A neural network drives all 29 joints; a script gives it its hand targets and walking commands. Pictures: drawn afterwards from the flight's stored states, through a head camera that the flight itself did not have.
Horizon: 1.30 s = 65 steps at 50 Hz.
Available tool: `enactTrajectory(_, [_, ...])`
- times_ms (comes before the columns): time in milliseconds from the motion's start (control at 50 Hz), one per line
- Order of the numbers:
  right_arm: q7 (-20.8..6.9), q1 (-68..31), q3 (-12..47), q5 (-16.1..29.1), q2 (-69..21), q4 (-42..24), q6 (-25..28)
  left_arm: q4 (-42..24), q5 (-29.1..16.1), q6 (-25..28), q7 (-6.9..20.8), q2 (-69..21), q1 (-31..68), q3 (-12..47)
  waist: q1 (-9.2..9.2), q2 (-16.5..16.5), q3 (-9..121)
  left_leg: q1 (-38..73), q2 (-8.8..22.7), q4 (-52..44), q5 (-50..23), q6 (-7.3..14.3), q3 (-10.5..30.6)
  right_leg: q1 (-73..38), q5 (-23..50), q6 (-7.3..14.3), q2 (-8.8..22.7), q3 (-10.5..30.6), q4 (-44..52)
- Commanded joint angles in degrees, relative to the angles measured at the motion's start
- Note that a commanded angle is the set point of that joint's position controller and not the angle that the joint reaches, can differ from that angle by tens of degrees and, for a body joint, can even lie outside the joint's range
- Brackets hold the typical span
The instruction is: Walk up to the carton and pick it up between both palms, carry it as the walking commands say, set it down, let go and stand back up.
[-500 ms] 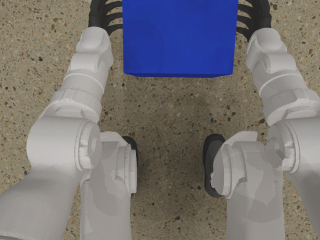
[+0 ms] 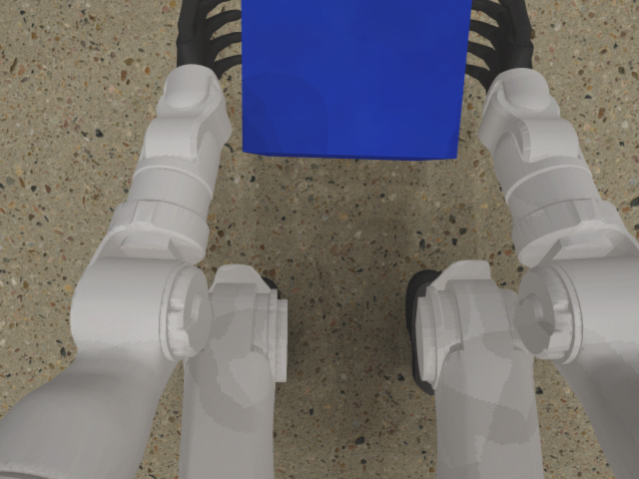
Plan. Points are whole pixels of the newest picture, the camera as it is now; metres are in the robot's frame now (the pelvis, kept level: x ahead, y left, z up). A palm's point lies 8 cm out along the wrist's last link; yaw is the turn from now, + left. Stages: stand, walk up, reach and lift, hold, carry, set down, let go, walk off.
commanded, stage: reach and lift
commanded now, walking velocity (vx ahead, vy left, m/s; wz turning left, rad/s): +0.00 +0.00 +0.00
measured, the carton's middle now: (347, 94) +0.52 -0.01 -0.24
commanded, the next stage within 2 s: none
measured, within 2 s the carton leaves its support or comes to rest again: neither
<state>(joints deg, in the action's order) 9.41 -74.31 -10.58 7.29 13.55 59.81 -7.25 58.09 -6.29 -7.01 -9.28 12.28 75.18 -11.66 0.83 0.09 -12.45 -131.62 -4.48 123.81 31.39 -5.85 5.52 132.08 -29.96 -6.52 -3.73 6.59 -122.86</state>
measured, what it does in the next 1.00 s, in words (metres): rises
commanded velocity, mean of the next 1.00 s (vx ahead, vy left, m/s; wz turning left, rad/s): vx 0.00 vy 0.00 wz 0.00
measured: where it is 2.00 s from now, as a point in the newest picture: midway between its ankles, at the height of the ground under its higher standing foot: (343, 353)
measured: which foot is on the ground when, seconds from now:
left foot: down 0.00-1.00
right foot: down 0.00-1.00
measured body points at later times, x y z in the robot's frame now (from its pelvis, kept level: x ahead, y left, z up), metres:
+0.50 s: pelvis -0.01 -0.01 +0.03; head +0.35 -0.02 +0.29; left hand +0.53 +0.14 -0.12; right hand +0.53 -0.17 -0.13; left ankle +0.12 +0.14 -0.34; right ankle +0.12 -0.15 -0.34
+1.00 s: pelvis -0.03 +0.00 +0.07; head +0.32 +0.00 +0.34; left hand +0.52 +0.15 -0.05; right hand +0.52 -0.15 -0.05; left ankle +0.12 +0.14 -0.34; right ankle +0.12 -0.15 -0.34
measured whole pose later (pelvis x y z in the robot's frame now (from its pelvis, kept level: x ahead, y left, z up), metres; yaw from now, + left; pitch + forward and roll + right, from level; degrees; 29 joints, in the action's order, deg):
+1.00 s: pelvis -0.03 +0.00 +0.07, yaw +0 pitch +25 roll +0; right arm 15.1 -78.0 -18.9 -0.5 8.6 39.3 -19.9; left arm 36.2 0.7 -20.2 -15.6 7.3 76.9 -19.3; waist -0.4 -0.6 -29.9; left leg -108.3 -6.6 112.0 28.9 -6.5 6.2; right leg 109.0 -27.3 -6.9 -6.2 8.0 -111.3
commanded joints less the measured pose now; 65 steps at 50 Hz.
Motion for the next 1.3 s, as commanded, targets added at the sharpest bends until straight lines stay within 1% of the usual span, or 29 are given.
enactTrajectory(0, [-17.09, -43.93, 19.4, 2.95, -50.52, -20.86, 1.71, -12.72, -1.99, 0.03, 14.99, -54.01, 36.14, 17.99, -0.86, 0.37, 81.92, 37.76, -3.6, -10.82, -12.19, 4.04, -11.99, -36.69, 12.01, 3.92, -3.55, -15.42, 8.64])
enactTrajectory(20, [-17.53, -44.11, 20.4, 3.35, -51.16, -22.97, 1.16, -12.45, -1.32, -0.76, 15.27, -54.44, 33.53, 17.91, -1.53, -0.48, 84.84, 39.49, -3.72, -11.12, -12.2, 4.44, -11.83, -37.32, 11.59, 3.5, -3.69, -15.36, 9.14])
enactTrajectory(40, [-17.62, -44.18, 21.02, 3.08, -50.97, -25.03, 0.67, -13.88, -1.87, -1.3, 15.23, -55.87, 33.13, 18.61, 0.0, -0.81, 88.94, 41.97, -3.88, -11.24, -13.23, 4.14, -11.89, -39.48, 12.66, 3.38, -3.96, -15.74, 9.39])
enactTrajectory(60, [-17.92, -45.41, 21.9, 3.53, -51.5, -27.17, 0.23, -13.76, -1.62, -2.11, 15.4, -57.08, 33.65, 19.1, -1.19, 0.3, 89.82, 42.11, -4.21, -11.14, -13.66, 4.17, -12.25, -39.46, 12.98, 3.56, -4.14, -15.7, 9.08])
enactTrajectory(160, [-18.52, -39.15, 22.13, 1.16, -56.28, -24.03, -2.12, -18.53, -0.42, -3.74, 16.68, -61.16, 33.39, 20.85, 0.67, -0.91, 96.54, 44.23, -4.04, -10.82, -16.29, 3.45, -12.47, -43.18, 15.35, 3.73, -4.68, -15.8, 10.01])
enactTrajectory(180, [-18.96, -38.45, 21.54, 0.92, -56.57, -23.54, -2.57, -19.33, -0.56, -4.15, 17.06, -61.95, 32.83, 21.53, 2.37, -0.35, 97.48, 44.58, -3.96, -11.12, -17.27, 2.9, -12.62, -44.91, 16.57, 3.93, -4.64, -16.26, 10.13])
enactTrajectory(240, [-19.63, -38.32, 21.94, 0.69, -59.44, -24.45, -3.5, -21.25, 0.56, -4.75, 17.62, -61.69, 32.6, 20.96, -0.65, 0.17, 100.49, 44.4, -4.72, -10.93, -18.99, 3.62, -13.2, -46.23, 18.42, 3.63, -4.84, -15.11, 10.08])
enactTrajectory(280, [-19.41, -35.66, 22.95, -0.24, -62.27, -22.85, -3.93, -20.83, 0.79, -4.54, 18.31, -61.65, 33.93, 22.18, 0.05, -2.3, 101.04, 40.88, -4.18, -10.46, -19.91, 3.32, -13.42, -50.78, 21.65, 3.58, -4.89, -14.32, 11.12])
enactTrajectory(300, [-19.28, -37.98, 24.68, 0.86, -62.03, -24.93, -4.01, -20.51, 0.59, -4.7, 18.28, -61.98, 32.17, 22.06, -2.11, -2.4, 103.23, 42.3, -4.28, -10.87, -21.43, 3.73, -13.47, -51.21, 22.46, 3.06, -4.76, -14.31, 10.78])
enactTrajectory(340, [-18.72, -36.85, 25.7, 0.53, -63.0, -26.32, -4.0, -25.19, -0.36, -4.24, 18.42, -61.53, 34.23, 24.03, -1.59, -2.15, 105.08, 41.88, -4.8, -10.73, -22.15, 3.62, -14.09, -54.1, 24.22, 2.96, -4.97, -13.95, 11.17])
enactTrajectory(360, [-18.46, -38.91, 25.98, 0.6, -62.54, -26.58, -3.87, -21.33, 0.86, -4.81, 18.48, -61.61, 32.78, 23.3, -2.86, -2.04, 104.13, 40.75, -4.27, -11.83, -21.41, 3.63, -13.77, -54.36, 23.86, 2.91, -4.91, -13.8, 11.75])
enactTrajectory(440, [-17.29, -38.89, 28.16, 1.97, -64.4, -28.79, -5.36, -31.36, -1.97, -4.41, 18.21, -58.68, 39.74, 26.75, -2.19, -4.14, 113.29, 44.2, -3.97, -12.15, -21.1, 3.86, -13.53, -60.49, 24.17, 2.98, -5.09, -13.58, 12.28])
enactTrajectory(480, [-16.41, -40.28, 29.65, 3.32, -63.88, -32.96, -5.73, -34.3, -3.45, -5.29, 17.92, -60.33, 40.97, 29.97, -2.44, -1.71, 120.74, 48.14, -4.29, -12.87, -20.45, 3.17, -14.28, -64.48, 23.59, 3.5, -5.17, -13.12, 13.05])
enactTrajectory(540, [-16.39, -43.11, 29.86, 3.41, -62.85, -32.3, -6.83, -27.04, -1.53, -7.03, 18.23, -60.0, 37.74, 27.32, -4.43, -3.71, 117.71, 47.04, -3.36, -14.41, -15.28, 3.62, -14.35, -62.8, 17.05, 3.26, -4.98, -13.09, 14.74])
enactTrajectory(560, [-16.68, -41.9, 27.01, 1.43, -62.54, -26.78, -7.38, -22.09, 0.41, -7.95, 18.48, -60.78, 35.75, 24.09, -4.87, -2.22, 109.21, 44.44, -3.35, -15.57, -12.96, 3.91, -14.55, -58.56, 13.83, 3.82, -4.85, -12.94, 15.39])
enactTrajectory(620, [-17.78, -43.67, 28.07, 2.11, -63.94, -29.65, -7.83, -24.83, 0.08, -8.23, 18.64, -61.92, 36.91, 24.77, -4.92, -3.51, 111.83, 48.22, -3.25, -17.03, -13.43, 4.08, -14.34, -58.63, 13.8, 3.04, -4.9, -14.09, 16.5])
enactTrajectory(660, [-17.6, -44.14, 26.86, 1.37, -62.88, -28.96, -8.61, -29.05, -1.35, -8.89, 18.58, -62.6, 43.68, 27.48, -2.86, -1.31, 116.39, 50.61, -3.36, -17.54, -12.13, 3.51, -13.99, -59.42, 12.52, 3.81, -4.58, -14.3, 16.88])
enactTrajectory(680, [-17.57, -46.12, 27.9, 1.97, -63.06, -30.09, -8.84, -29.24, -1.91, -9.16, 18.61, -62.06, 43.87, 28.08, -3.95, -1.54, 117.54, 51.84, -3.41, -17.87, -12.36, 3.62, -14.09, -60.14, 12.55, 3.86, -4.45, -14.39, 17.15])
enactTrajectory(700, [-17.63, -44.55, 28.22, 2.01, -63.86, -31.36, -9.69, -32.81, -3.08, -9.52, 18.65, -61.81, 45.88, 29.77, -2.42, -1.99, 121.33, 53.89, -3.54, -18.39, -12.29, 3.35, -14.24, -62.83, 13.0, 3.85, -4.67, -14.49, 17.74])
enactTrajectory(760, [-17.88, -48.51, 27.81, 2.12, -61.69, -30.54, -10.3, -27.03, -2.22, -10.99, 18.66, -62.84, 42.89, 27.27, -3.2, -1.19, 115.59, 52.06, -3.48, -19.97, -7.82, 3.8, -14.3, -59.68, 7.84, 3.85, -4.17, -14.28, 18.71])
enactTrajectory(820, [-18.45, -48.47, 27.62, 2.77, -63.35, -30.11, -10.88, -29.69, -2.79, -11.54, 18.55, -64.02, 45.69, 29.04, -3.0, -1.08, 118.02, 55.9, -3.49, -21.23, -8.47, 3.46, -13.63, -59.17, 7.09, 4.44, -4.49, -14.99, 19.55])
enactTrajectory(980, [-19.39, -41.56, 25.34, -0.76, -64.28, -28.45, -11.3, -26.3, -1.79, -12.92, 19.5, -70.45, 39.01, 28.77, 1.13, 1.22, 120.8, 58.16, -4.18, -22.74, -13.31, 2.79, -13.01, -59.56, 12.19, 5.15, -5.39, -14.99, 21.73])
enactTrajectory(1020, [-19.83, -41.85, 28.06, 1.3, -66.6, -31.0, -11.58, -30.16, -2.25, -12.71, 19.15, -70.67, 37.34, 30.34, -1.43, 1.76, 124.13, 63.15, -4.61, -23.59, -17.5, 3.13, -12.75, -60.33, 15.04, 4.54, -5.39, -14.89, 22.09])
enactTrajectory(1040, [-20.12, -40.89, 27.74, 1.19, -66.31, -30.23, -11.67, -30.48, -2.39, -12.9, 19.09, -70.99, 38.55, 31.13, 0.92, 0.68, 124.18, 63.56, -4.57, -23.55, -17.87, 2.87, -11.92, -59.86, 15.27, 4.69, -5.41, -15.06, 22.13])
enactTrajectory(1080, [-20.13, -41.16, 28.05, 0.68, -65.54, -31.48, -11.84, -29.31, -2.08, -12.86, 19.25, -70.2, 37.4, 30.93, 1.33, -0.27, 124.0, 62.65, -4.59, -23.61, -18.64, 2.86, -12.44, -61.0, 16.42, 4.39, -5.54, -15.48, 22.78])
enactTrajectory(1100, [-20.03, -39.4, 27.81, 0.92, -65.98, -30.43, -11.99, -29.87, -1.67, -12.97, 18.93, -69.99, 38.38, 30.95, -0.7, 0.93, 123.87, 63.71, -4.85, -24.57, -18.4, 2.92, -12.09, -61.11, 15.95, 4.77, -5.55, -15.19, 22.99])
enactTrajectory(1180, [-19.41, -42.34, 33.23, 3.95, -67.11, -37.44, -12.83, -36.45, -3.77, -13.15, 18.23, -69.42, 40.86, 34.38, -1.38, -1.51, 131.9, 69.01, -4.9, -25.11, -21.31, 2.99, -12.08, -67.81, 19.15, 4.08, -5.74, -14.62, 24.54])
enactTrajectory(1260, [-18.86, -42.27, 32.64, 3.71, -66.56, -36.1, -13.28, -33.36, -2.01, -13.56, 18.22, -67.02, 39.79, 32.15, -2.4, -2.53, 127.61, 66.43, -4.74, -26.55, -16.59, 3.48, -12.57, -67.79, 15.22, 3.77, -5.79, -14.18, 26.29])
enactTrajectory(1280, [-18.93, -44.44, 31.57, 3.53, -65.23, -36.39, -13.44, -32.37, -2.21, -14.09, 18.12, -67.8, 40.11, 32.44, -1.27, -0.77, 124.65, 65.25, -4.63, -27.5, -13.54, 3.4, -12.29, -67.28, 12.01, 4.16, -5.44, -13.71, 27.31])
